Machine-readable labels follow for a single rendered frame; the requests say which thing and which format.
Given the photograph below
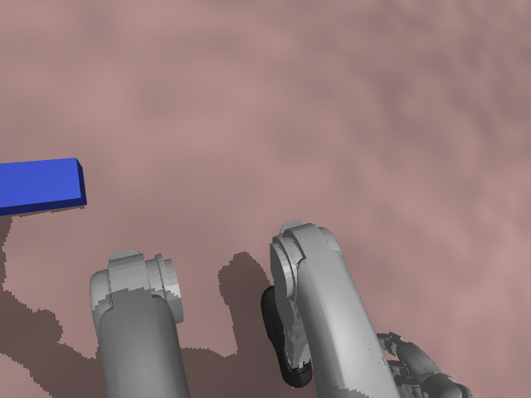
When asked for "right robot hand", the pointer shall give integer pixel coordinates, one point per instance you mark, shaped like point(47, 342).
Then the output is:
point(412, 369)

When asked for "right robot foot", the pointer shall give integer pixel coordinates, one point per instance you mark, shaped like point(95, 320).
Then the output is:
point(275, 331)

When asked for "carton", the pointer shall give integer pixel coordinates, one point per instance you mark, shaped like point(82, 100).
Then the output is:
point(41, 185)

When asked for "right robot arm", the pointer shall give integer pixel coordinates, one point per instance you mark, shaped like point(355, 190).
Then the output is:
point(441, 385)

